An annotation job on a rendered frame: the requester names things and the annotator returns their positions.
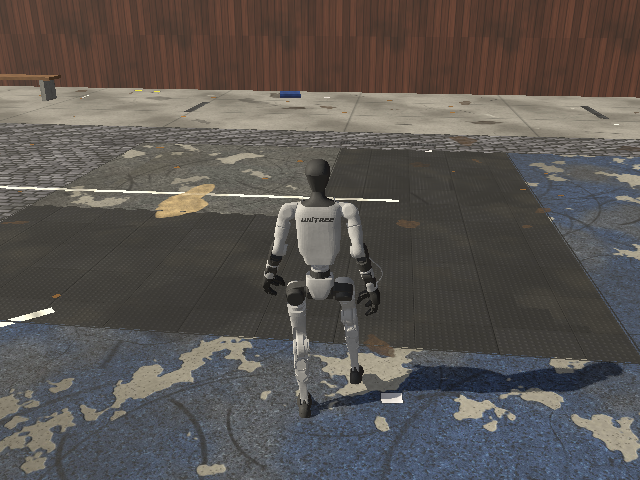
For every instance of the robot left hand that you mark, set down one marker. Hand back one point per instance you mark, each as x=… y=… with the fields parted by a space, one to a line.
x=266 y=284

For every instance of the left robot forearm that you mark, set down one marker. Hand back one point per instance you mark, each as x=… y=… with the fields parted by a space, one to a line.
x=272 y=264

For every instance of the right robot forearm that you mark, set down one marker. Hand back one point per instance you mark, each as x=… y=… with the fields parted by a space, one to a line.
x=366 y=271

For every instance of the robot left upper arm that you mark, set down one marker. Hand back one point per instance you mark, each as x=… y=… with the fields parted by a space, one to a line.
x=286 y=213

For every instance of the robot right hand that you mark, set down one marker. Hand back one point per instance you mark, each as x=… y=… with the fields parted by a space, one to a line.
x=374 y=302

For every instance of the robot right upper arm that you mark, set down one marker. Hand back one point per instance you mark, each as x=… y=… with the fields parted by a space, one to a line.
x=350 y=212

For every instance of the humanoid robot head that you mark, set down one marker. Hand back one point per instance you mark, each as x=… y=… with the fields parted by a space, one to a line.
x=317 y=172

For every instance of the robot left foot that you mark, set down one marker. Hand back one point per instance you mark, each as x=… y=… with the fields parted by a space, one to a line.
x=304 y=409

